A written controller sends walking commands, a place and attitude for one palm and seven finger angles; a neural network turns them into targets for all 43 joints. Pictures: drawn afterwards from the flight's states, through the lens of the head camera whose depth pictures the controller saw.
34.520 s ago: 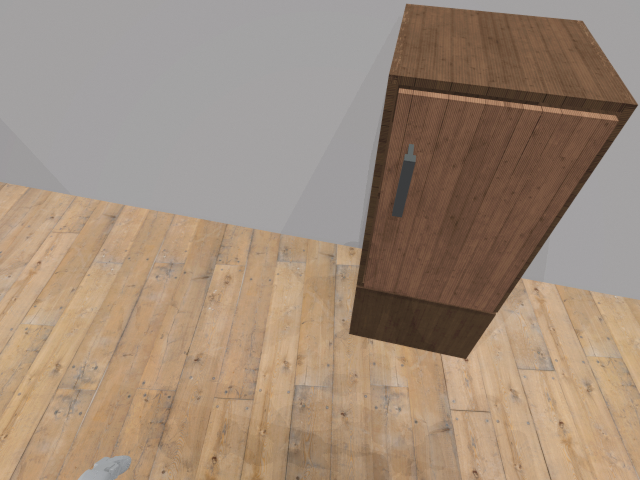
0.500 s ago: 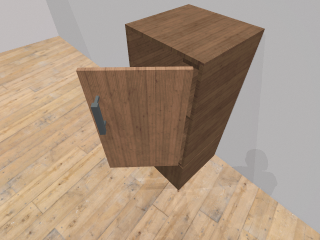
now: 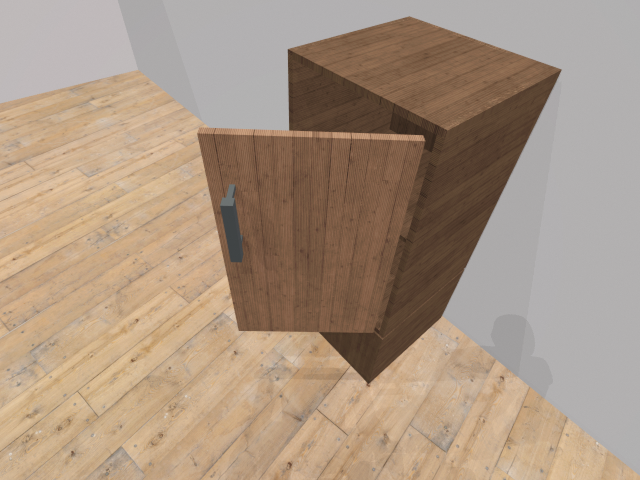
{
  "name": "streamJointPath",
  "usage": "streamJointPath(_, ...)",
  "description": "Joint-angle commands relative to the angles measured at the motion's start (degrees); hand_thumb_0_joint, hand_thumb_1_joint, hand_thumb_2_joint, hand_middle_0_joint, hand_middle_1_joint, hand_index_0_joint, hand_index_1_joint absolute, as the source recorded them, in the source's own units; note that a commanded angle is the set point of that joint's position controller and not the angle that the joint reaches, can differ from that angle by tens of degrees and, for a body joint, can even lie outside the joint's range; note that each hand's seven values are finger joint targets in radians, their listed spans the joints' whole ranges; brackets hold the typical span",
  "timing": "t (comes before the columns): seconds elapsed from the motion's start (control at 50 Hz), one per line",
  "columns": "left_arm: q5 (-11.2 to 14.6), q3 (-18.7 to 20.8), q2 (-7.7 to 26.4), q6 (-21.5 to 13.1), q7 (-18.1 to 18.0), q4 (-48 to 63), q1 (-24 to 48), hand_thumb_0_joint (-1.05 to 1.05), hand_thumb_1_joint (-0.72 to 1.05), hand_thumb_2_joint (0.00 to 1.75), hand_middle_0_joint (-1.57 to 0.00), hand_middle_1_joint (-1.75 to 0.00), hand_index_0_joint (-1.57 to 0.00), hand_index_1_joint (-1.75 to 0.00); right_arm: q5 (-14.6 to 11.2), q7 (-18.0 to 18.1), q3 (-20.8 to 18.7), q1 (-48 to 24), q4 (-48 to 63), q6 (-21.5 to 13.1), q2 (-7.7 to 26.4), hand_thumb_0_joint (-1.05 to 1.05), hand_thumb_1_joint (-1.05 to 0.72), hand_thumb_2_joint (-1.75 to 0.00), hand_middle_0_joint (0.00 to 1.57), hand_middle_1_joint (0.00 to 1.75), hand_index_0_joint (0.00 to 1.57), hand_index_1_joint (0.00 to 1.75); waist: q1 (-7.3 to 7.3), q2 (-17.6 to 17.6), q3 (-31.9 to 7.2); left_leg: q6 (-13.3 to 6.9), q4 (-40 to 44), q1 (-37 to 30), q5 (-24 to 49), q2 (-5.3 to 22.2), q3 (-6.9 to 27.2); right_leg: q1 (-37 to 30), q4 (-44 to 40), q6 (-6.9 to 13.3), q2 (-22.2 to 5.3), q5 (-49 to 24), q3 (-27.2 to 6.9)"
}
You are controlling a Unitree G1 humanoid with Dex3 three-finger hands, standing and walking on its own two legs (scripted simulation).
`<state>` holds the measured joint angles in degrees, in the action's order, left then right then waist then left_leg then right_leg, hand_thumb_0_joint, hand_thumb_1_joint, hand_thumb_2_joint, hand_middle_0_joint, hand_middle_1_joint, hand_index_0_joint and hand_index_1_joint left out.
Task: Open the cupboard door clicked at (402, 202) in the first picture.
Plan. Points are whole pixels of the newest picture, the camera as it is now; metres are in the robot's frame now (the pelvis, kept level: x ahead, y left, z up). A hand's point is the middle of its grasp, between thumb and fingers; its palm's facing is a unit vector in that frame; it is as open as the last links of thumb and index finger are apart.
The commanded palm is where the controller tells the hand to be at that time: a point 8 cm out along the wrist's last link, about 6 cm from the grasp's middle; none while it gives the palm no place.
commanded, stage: look again from close up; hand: left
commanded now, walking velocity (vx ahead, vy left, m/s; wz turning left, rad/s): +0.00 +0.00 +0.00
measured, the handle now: (234, 224) +0.54 +0.19 -0.02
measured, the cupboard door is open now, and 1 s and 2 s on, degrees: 49 49 49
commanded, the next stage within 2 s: raise the hand with hooked fingers in 0.12 s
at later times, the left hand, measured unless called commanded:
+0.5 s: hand (179, 399) +0.21 +0.19 +0.00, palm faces +0.15 -0.99 -0.04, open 7.9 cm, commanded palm +0.11 +0.25 -0.06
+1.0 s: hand (173, 417) +0.21 +0.21 -0.05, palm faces +0.01 -1.00 -0.02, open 10.7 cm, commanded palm +0.17 +0.27 -0.04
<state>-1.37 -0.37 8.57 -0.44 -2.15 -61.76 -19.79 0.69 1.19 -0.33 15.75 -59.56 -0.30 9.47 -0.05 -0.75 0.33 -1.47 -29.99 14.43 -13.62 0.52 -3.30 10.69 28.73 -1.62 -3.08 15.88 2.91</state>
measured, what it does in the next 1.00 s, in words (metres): lowers itself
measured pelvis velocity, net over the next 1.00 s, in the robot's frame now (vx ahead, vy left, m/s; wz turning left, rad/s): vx -0.01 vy -0.04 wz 0.03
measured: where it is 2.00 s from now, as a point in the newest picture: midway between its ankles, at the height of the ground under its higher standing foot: outside the picture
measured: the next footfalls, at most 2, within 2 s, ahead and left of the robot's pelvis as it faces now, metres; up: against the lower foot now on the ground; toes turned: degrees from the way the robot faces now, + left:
none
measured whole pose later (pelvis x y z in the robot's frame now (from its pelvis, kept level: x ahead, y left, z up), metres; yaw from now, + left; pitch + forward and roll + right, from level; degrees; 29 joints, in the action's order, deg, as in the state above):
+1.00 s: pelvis -0.01 -0.04 -0.09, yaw +2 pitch +16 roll -2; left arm 22.1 19.7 17.8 -14.7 27.2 -8.0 -17.6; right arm -2.5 4.2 0.7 11.4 -33.5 -11.2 10.5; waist 0.1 2.8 -7.9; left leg 1.8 -68.4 55.6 -28.7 3.4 2.5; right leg 50.1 67.3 1.4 -0.3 33.0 5.7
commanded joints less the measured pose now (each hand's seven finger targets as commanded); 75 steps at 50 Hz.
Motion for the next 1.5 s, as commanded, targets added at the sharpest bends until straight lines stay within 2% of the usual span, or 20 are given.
streamJointPath(0.0, 0.11, 0.65, 4.75, -0.33, -0.01, 2.55, -3.41, 0.0, 0.9, 0.9, -0.2, -0.3, -0.2, -0.3, 0.22, 0.01, -1.08, 1.96, 2.76, -1.32, 6.53, 0.0, -0.9, -0.9, 0.2, 0.3, 0.2, 0.3, -0.39, 2.51, 4.99, -0.97, 12.46, 4.94, -8.11, 5.8, 9.41, 1.81, -4.39, 2.81, -1.47, -0.18, -2.9)
streamJointPath(0.18, 0.21, 0.67, 5.68, -0.37, 0.16, 2.98, -2.8, 0.0, 0.9, 0.9, -0.2, -0.3, -0.2, -0.3, 0.02, -0.11, -0.87, 2.42, 1.79, -1.63, 6.98, 0.0, -0.9, -0.9, 0.2, 0.3, 0.2, 0.3, -0.68, 2.2, 3.27, -1.15, 12.79, 3.59, -3.51, 5.79, 9.12, -0.05, -4.98, 2.38, -2.27, -3.56, -2.48)
streamJointPath(0.2, -0.41, 0.23, 6.96, -0.62, -2.0, 1.18, -4.07, 0.0, 0.9, 0.9, -0.2, -0.3, -0.2, -0.3, -0.54, -0.27, -0.78, -2.2, 4.71, -1.36, 8.65, 0.0, -0.9, -0.9, 0.2, 0.3, 0.2, 0.3, -1.93, 2.98, 7.7, 1.05, 2.98, 4.35, 1.09, 5.77, 3.23, 4.85, -6.9, 2.71, -3.83, -4.71, -4.23)
streamJointPath(0.22, 11.19, 9.71, 20.87, -13.4, -2.71, 94.92, 39.93, 0.0, 0.88, 0.89, -0.2, -0.32, -0.2, -0.32, -3.61, 2.09, -1.59, -1.49, 25.33, -10.21, 15.12, 0.0, -0.9, -0.9, 0.2, 0.3, 0.2, 0.3, 6.83, 13.38, -21.22, 1.3, 7.28, -13.18, 3.3, -0.1, 4.03, 2.27, -0.78, 3.52, 2.44, -7.15, 2.41)
streamJointPath(0.24, 7.05, 8.94, 18.03, -10.39, -4.96, 79.26, 11.72, 0.0, 0.85, 0.88, -0.2, -0.33, -0.2, -0.33, -3.78, 4.01, 0.86, -5.57, 20.97, -16.14, 10.69, 0.0, -0.9, -0.9, 0.2, 0.3, 0.2, 0.3, -0.49, 18.4, -19.47, 2.37, 10.32, -14.2, -0.99, 3.03, 5.72, 5.67, 4.64, 4.5, 3.18, 0.91, 2.9)
streamJointPath(0.26, 7.28, 6.34, 13.68, -7.6, -7.48, 72.42, 9.1, 0.0, 0.83, 0.87, -0.21, -0.34, -0.21, -0.34, -3.76, 4.46, 0.01, -5.35, 17.81, -17.82, 10.76, 0.0, -0.9, -0.9, 0.2, 0.3, 0.2, 0.3, 0.76, 14.45, -14.17, 3.87, 11.6, -4.94, -9.34, 2.6, 6.91, 7.09, 5.75, 3.84, 3.2, 4.87, 3.65)
streamJointPath(0.28, 8.19, -1.97, -1.96, -2.24, -7.13, 57.42, -9.21, 0.0, 0.81, 0.86, -0.21, -0.36, -0.21, -0.36, -4.59, 3.65, -0.48, -3.67, 16.71, -17.65, 8.18, 0.0, -0.9, -0.9, 0.2, 0.3, 0.2, 0.3, 1.91, 7.28, -4.76, 2.38, 11.68, -0.52, -12.28, 2.63, 7.36, 11.65, 4.84, 3.4, 3.67, 4.9, 4.48)
streamJointPath(0.34, 10.55, 5.16, 4.65, -11.45, -4.17, 60.7, -0.29, 0.0, 0.74, 0.83, -0.21, -0.4, -0.21, -0.4, -2.94, 3.53, -2.32, -5.87, 22.11, -18.37, 12.09, 0.0, -0.9, -0.9, 0.2, 0.3, 0.2, 0.3, 3.4, -5.05, 4.68, 1.35, 1.72, 10.32, -13.85, 0.28, 7.42, 18.93, 2.44, 2.09, 2.94, 10.52, 3.49)
streamJointPath(0.4, 12.1, 10.23, 2.36, -23.44, 3.73, 47.12, -12.79, 0.0, 0.67, 0.8, -0.22, -0.45, -0.22, -0.45, -1.32, 1.38, -4.13, -7.3, 26.11, -17.82, 11.08, 0.0, -0.9, -0.9, 0.2, 0.3, 0.2, 0.3, -1.83, -15.35, 1.59, 2.6, -9.16, 21.58, -11.7, -0.45, 4.64, 28.68, 11.86, 2.51, 3.84, 16.65, 4.7)
streamJointPath(0.46, 15.42, 15.77, 6.56, -34.46, 15.72, 44.87, -18.94, 0.0, 0.6, 0.77, -0.22, -0.5, -0.22, -0.5, -1.11, -1.58, -5.78, -9.12, 30.95, -17.25, 11.74, 0.0, -0.9, -0.9, 0.2, 0.3, 0.2, 0.3, -4.98, -7.34, -5.23, 3.24, -17.79, 26.29, -7.45, -1.64, 2.75, 29.24, 19.19, 3.86, 3.39, 12.83, 2.28)
streamJointPath(0.52, 17.26, 17.33, 9.12, -34.11, 22.22, 49.86, -16.45, 0.0, 0.53, 0.74, -0.23, -0.54, -0.23, -0.54, -2.59, -1.82, -5.63, -11.34, 36.97, -17.04, 11.89, 0.0, -0.9, -0.9, 0.2, 0.3, 0.2, 0.3, -5.35, 1.88, -11.96, 2.26, -21.5, 29.02, -9.02, -2.08, 1.52, 30.66, 23.68, 3.83, 3.03, 11.97, 1.07)
streamJointPath(0.64, 20.11, 19.88, 14.59, -37.26, 18.02, 83.5, 2.84, 0.0, 0.39, 0.68, -0.24, -0.63, -0.24, -0.63, -1.38, 0.98, -4.98, -7.23, 38.03, -17.31, 10.4, 0.0, -0.9, -0.9, 0.2, 0.3, 0.2, 0.3, -0.97, 12.43, -23.62, 0.23, -28.82, 24.46, -4.63, -0.33, 3.81, 34.72, 26.73, 3.39, 4.02, 8.02, -2.28)
streamJointPath(0.7, 18.56, 15.73, 13.04, -40.56, 17.68, 84.79, 4.94, 0.0, 0.32, 0.65, -0.24, -0.68, -0.24, -0.68, -0.82, 2.24, -4.6, -5.35, 34.09, -17.85, 10.54, 0.0, -0.9, -0.9, 0.2, 0.3, 0.2, 0.3, 2.59, 9.92, -20.75, -0.29, -32.91, 26.52, -3.25, 0.51, 5.11, 40.12, 28.56, 3.58, 4.77, 6.51, -2.33)
streamJointPath(0.78, 19.99, 17.31, 14.82, -35.2, 24.65, 70.62, 3.37, 0.0, 0.22, 0.61, -0.25, -0.74, -0.25, -0.74, -2.09, 3.26, -4.08, -5.24, 31.87, -17.62, 11.77, 0.0, -0.9, -0.9, 0.2, 0.3, 0.2, 0.3, 4.39, 3.44, -16.26, -0.23, -36.29, 34.74, -5.53, 0.65, 5.27, 38.81, 26.38, 2.63, 4.41, 7.77, -4.77)
streamJointPath(0.9, 26.29, 29.89, 21.57, -16.12, 30.99, 62.67, -3.25, 0.0, 0.08, 0.55, -0.26, -0.82, -0.26, -0.82, -3.71, 4.29, -3.89, -7.79, 36.59, -14.46, 11.55, 0.0, -0.9, -0.9, 0.2, 0.3, 0.2, 0.3, -2.66, -2.3, -26.54, 0.0, -33.33, 35.29, 0.72, -0.74, 4.35, 20.89, 22.55, -0.43, 0.92, -3.84, -8.81)
streamJointPath(0.98, 26.89, 33.1, 20.45, -20.4, 25.53, 69.17, -2.86, 0.0, -0.01, 0.51, -0.27, -0.88, -0.27, -0.88, -2.5, 3.78, -4.12, -6.87, 36.19, -15.09, 9.15, 0.0, -0.9, -0.9, 0.2, 0.3, 0.2, 0.3, -4.15, -1.72, -28.33, 0.6, -31.63, 32.94, 5.95, -0.07, 4.9, 19.27, 26.1, -0.4, 1.33, -17.48, -6.35)
streamJointPath(1.1, 23.41, 24.11, 15.15, -28.75, 25.56, 61.86, 4.02, 0.0, -0.15, 0.45, -0.27, -0.98, -0.27, -0.98, -2.22, 2.9, -4.5, -3.8, 32.3, -15.9, 11.65, 0.0, -0.9, -0.9, 0.2, 0.3, 0.2, 0.3, 1.45, 1.18, -18.63, 0.33, -31.24, 31.48, 0.56, 0.07, 4.95, 34.75, 26.92, 1.32, 3.63, -1.05, -2.26)
streamJointPath(1.28, 24.75, 29.46, 24.69, -26.24, 27.26, 70.53, 9.86, 0.0, -0.36, 0.36, -0.29, -1.11, -0.29, -1.11, -2.99, 3.68, -3.61, -2.67, 36.07, -16.65, 13.47, 0.0, -0.9, -0.9, 0.2, 0.3, 0.2, 0.3, -2.11, 8.56, -26.84, 0.11, -24.22, 21.14, 1.06, 0.39, 6.17, 31.82, 26.03, 3.29, 4.86, 3.82, 0.61)
streamJointPath(1.38, 24.04, 28.35, 21.06, -24.26, 22.85, 64.62, 9.29, 0.0, -0.48, 0.31, -0.3, -1.18, -0.3, -1.18, -2.71, 2.76, -2.96, -2.73, 35.67, -15.1, 13.25, 0.0, -0.9, -0.9, 0.2, 0.3, 0.2, 0.3, -0.85, 9.41, -19.63, 1.37, -21.67, 21.42, -2.42, 0.64, 7.33, 34.99, 25.61, 3.2, 5.25, 5.74, 2.9)
streamJointPath(1.48, 22.1, 24.13, 20.46, -18.08, 26.26, 55.0, 15.43, 0.0, -0.5, 0.3, -0.3, -1.2, -0.3, -1.2, -3.41, 3.14, -2.23, -1.19, 37.36, -13.3, 15.1, 0.0, -0.9, -0.9, 0.2, 0.3, 0.2, 0.3, 1.32, 5.29, -13.83, 1.12, -19.23, 24.96, -10.9, 0.55, 7.8, 36.27, 23.18, 2.83, 5.23, 9.29, 2.81)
